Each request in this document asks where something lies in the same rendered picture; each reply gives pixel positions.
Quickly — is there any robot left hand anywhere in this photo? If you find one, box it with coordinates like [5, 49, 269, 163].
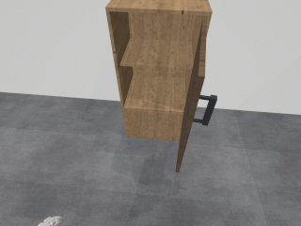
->
[38, 216, 62, 226]

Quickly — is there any cupboard door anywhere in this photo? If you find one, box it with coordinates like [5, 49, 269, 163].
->
[175, 19, 207, 173]

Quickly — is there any handle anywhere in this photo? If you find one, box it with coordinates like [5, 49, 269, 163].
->
[193, 94, 217, 126]

